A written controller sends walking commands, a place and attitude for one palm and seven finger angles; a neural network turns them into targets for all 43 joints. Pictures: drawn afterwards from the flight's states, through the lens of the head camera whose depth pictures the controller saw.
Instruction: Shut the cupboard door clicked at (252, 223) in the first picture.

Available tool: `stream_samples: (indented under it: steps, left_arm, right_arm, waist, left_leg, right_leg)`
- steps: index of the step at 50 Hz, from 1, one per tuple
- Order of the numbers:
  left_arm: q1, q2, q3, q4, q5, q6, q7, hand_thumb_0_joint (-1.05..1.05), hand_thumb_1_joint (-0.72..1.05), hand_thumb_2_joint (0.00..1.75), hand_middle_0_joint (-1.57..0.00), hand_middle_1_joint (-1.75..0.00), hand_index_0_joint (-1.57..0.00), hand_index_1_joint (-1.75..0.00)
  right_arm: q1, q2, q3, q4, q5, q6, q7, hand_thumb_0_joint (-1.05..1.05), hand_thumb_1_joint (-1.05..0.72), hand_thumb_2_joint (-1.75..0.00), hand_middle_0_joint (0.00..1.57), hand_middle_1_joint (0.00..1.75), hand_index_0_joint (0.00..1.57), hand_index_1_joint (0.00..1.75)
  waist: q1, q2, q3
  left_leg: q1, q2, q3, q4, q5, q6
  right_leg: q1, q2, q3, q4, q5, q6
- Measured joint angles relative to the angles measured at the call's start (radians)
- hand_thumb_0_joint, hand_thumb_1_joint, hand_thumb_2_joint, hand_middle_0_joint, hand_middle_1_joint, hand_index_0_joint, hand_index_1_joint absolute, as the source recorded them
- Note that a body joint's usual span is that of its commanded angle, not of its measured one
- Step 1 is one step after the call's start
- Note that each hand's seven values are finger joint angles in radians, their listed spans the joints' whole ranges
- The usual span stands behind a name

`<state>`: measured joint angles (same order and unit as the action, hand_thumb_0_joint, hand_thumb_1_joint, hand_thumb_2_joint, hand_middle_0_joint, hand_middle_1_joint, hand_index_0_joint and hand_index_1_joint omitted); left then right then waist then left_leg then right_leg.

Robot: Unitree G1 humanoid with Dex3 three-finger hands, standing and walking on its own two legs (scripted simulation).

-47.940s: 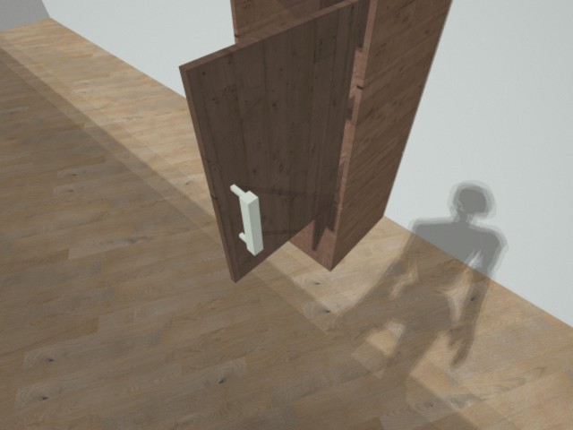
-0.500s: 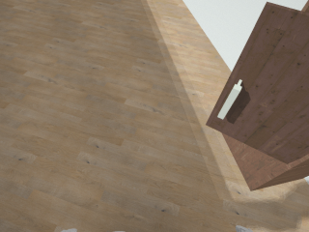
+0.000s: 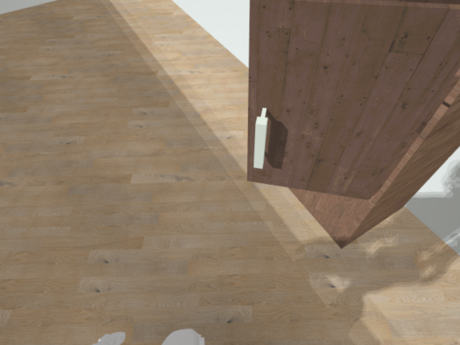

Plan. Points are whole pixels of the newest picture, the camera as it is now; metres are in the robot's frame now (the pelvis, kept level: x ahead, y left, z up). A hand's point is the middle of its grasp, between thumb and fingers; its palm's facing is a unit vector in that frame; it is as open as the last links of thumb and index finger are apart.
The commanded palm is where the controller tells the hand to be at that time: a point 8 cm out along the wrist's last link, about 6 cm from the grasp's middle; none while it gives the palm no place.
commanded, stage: turn to face it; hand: left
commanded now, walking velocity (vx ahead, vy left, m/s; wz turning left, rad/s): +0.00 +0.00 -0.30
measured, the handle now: (261, 139) +0.62 -0.06 -0.09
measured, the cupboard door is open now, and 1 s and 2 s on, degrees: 47 47 47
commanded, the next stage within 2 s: take the last steps up to it in 0.22 s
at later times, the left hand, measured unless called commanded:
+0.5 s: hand (146, 337) +0.15 +0.19 -0.16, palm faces -0.17 -0.96 -0.23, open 7.3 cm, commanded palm none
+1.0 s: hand (189, 301) +0.22 +0.11 -0.17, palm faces -0.24 -0.96 -0.18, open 7.3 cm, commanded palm none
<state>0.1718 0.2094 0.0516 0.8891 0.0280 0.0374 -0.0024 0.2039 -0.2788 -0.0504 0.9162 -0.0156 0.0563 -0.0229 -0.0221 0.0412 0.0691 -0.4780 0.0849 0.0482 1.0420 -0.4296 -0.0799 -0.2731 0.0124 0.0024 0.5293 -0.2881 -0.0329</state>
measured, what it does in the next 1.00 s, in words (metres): walks ahead: left foot, then right foot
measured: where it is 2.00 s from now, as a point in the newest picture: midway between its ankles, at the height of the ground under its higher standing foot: outside the picture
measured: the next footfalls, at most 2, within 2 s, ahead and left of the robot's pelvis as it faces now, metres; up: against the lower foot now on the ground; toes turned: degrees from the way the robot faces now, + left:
left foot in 0.18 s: +0.07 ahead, +0.14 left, +0.00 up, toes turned -1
right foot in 0.52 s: +0.04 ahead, -0.12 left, +0.00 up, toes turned -13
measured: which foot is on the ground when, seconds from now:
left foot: up 0.00-0.16, down 0.18-0.52, up 0.54-0.78, down 0.80-1.00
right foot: down 0.00-0.18, up 0.20-0.50, down 0.52-0.80, up 0.82-1.00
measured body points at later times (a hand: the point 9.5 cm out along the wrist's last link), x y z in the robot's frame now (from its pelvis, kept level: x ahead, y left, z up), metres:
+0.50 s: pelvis +0.04 +0.00 +0.00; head +0.07 -0.01 +0.45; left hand +0.16 +0.24 -0.14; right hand +0.02 -0.24 -0.16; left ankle +0.03 +0.14 -0.74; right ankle +0.00 -0.10 -0.73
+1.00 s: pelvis +0.12 -0.06 +0.00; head +0.16 -0.05 +0.45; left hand +0.24 +0.16 -0.16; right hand +0.07 -0.29 -0.14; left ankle +0.14 +0.07 -0.74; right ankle +0.08 -0.18 -0.71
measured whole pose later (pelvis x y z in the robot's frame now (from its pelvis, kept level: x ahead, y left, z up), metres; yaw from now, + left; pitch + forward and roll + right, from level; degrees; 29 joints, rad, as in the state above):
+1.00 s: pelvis +0.12 -0.06 +0.00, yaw -14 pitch +1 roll -1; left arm 0.18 0.20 0.06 0.99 0.02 0.04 -0.01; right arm 0.28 -0.17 0.00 1.00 -0.03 -0.01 -0.04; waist -0.03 -0.02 0.07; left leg -0.24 0.11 0.12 0.52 -0.28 -0.02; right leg -0.37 -0.02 -0.03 0.78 -0.40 0.00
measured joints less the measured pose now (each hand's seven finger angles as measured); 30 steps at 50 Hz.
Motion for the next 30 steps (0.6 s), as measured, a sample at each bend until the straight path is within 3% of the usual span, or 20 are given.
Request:
stream_samples:
  steps: [6, 9, 12, 15, 19, 22, 25, 27, 30]
  left_arm:
    - [0.021, -0.003, 0.002, 0.021, 0.003, 0.002, 0.000, 0.00, 0.91, 0.89, -0.20, -0.30, -0.21, -0.30]
    - [0.037, 0.000, 0.007, 0.030, -0.004, 0.010, 0.002, 0.00, 0.91, 0.89, -0.21, -0.30, -0.21, -0.30]
    - [0.032, 0.019, 0.016, 0.042, -0.008, 0.023, 0.001, 0.00, 0.91, 0.89, -0.20, -0.30, -0.20, -0.30]
    - [0.021, 0.026, 0.022, 0.051, -0.006, 0.029, -0.003, 0.00, 0.91, 0.89, -0.20, -0.30, -0.20, -0.30]
    - [0.011, 0.020, 0.021, 0.049, -0.007, 0.031, -0.010, 0.00, 0.91, 0.89, -0.20, -0.30, -0.20, -0.30]
    - [0.008, 0.014, 0.019, 0.052, -0.005, 0.030, -0.019, 0.00, 0.91, 0.89, -0.20, -0.30, -0.20, -0.30]
    - [0.016, 0.013, 0.017, 0.051, -0.001, 0.022, -0.031, 0.00, 0.91, 0.89, -0.20, -0.30, -0.20, -0.30]
    - [0.020, 0.007, 0.017, 0.056, 0.004, 0.005, -0.030, 0.00, 0.91, 0.89, -0.20, -0.30, -0.20, -0.30]
    - [0.035, -0.015, 0.012, 0.063, 0.004, -0.011, -0.015, 0.00, 0.91, 0.89, -0.20, -0.30, -0.20, -0.30]
  right_arm:
    - [-0.013, 0.037, 0.013, -0.011, 0.005, -0.013, 0.001, 0.01, -0.91, -0.90, 0.20, 0.30, 0.20, 0.30]
    - [-0.006, 0.048, 0.024, -0.018, 0.005, -0.032, 0.000, 0.01, -0.91, -0.90, 0.20, 0.30, 0.20, 0.30]
    - [-0.004, 0.079, 0.039, -0.011, -0.009, -0.045, -0.006, 0.01, -0.91, -0.90, 0.20, 0.30, 0.20, 0.30]
    - [0.010, 0.097, 0.051, -0.008, -0.016, -0.053, -0.014, 0.01, -0.91, -0.90, 0.20, 0.30, 0.20, 0.30]
    - [0.026, 0.101, 0.050, 0.013, -0.020, -0.046, -0.013, 0.01, -0.91, -0.90, 0.20, 0.30, 0.20, 0.30]
    - [0.041, 0.094, 0.042, 0.032, -0.022, -0.040, -0.009, 0.01, -0.91, -0.90, 0.21, 0.30, 0.20, 0.30]
    - [0.066, 0.081, 0.030, 0.055, -0.017, -0.035, -0.005, 0.01, -0.91, -0.90, 0.21, 0.30, 0.20, 0.30]
    - [0.079, 0.063, 0.019, 0.073, -0.009, -0.024, -0.004, 0.01, -0.91, -0.90, 0.21, 0.30, 0.20, 0.30]
    - [0.076, 0.039, 0.007, 0.103, -0.007, -0.004, -0.007, 0.01, -0.91, -0.90, 0.21, 0.30, 0.20, 0.30]
  waist:
    - [0.018, -0.038, -0.019]
    - [0.022, -0.040, -0.034]
    - [0.022, -0.079, -0.031]
    - [0.020, -0.079, -0.018]
    - [0.017, -0.052, -0.007]
    - [0.007, -0.030, -0.009]
    - [-0.001, -0.014, -0.024]
    - [0.000, 0.000, -0.034]
    - [0.003, 0.016, -0.036]
  left_leg:
    - [0.070, -0.032, -0.002, -0.258, 0.040, 0.008]
    - [0.162, -0.033, -0.004, -0.468, 0.150, 0.035]
    - [0.167, -0.039, 0.025, -0.453, 0.110, 0.082]
    - [0.199, -0.026, 0.041, -0.489, 0.127, 0.086]
    - [0.238, -0.001, 0.059, -0.533, 0.142, 0.078]
    - [0.252, 0.019, 0.075, -0.528, 0.129, 0.064]
    - [0.248, 0.040, 0.087, -0.476, 0.091, 0.041]
    - [0.206, 0.049, 0.071, -0.362, -0.013, 0.041]
    - [0.101, 0.016, 0.013, -0.090, -0.103, 0.046]
  right_leg:
    - [0.020, 0.013, 0.045, -0.024, 0.001, 0.010]
    - [0.006, 0.036, 0.062, 0.022, -0.031, 0.025]
    - [-0.060, 0.029, 0.062, 0.207, -0.167, 0.032]
    - [-0.126, 0.023, 0.032, 0.415, -0.222, 0.044]
    - [-0.118, -0.001, -0.010, 0.381, -0.205, 0.051]
    - [-0.074, -0.007, -0.036, 0.261, -0.183, 0.046]
    - [0.013, -0.003, -0.058, 0.063, -0.079, 0.030]
    - [0.034, 0.008, -0.051, 0.013, -0.054, -0.001]
    - [0.062, 0.021, -0.061, -0.001, -0.043, -0.015]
